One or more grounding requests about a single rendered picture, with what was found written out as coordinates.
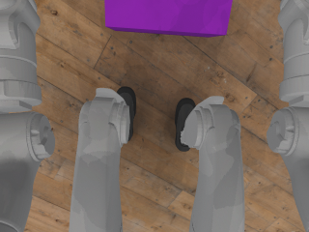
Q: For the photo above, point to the right robot forearm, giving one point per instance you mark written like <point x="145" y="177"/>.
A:
<point x="294" y="20"/>

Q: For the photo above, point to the robot right shin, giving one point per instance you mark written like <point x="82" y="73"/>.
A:
<point x="185" y="139"/>

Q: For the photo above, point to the carton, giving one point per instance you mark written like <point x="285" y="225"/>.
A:
<point x="193" y="18"/>

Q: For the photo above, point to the robot left upper arm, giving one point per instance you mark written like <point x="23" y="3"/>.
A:
<point x="26" y="138"/>

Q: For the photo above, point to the robot right upper arm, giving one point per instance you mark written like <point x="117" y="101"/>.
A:
<point x="288" y="135"/>

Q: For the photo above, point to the right robot thigh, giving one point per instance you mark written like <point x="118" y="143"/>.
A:
<point x="219" y="203"/>

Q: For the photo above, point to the left robot forearm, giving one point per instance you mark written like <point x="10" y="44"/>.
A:
<point x="19" y="89"/>

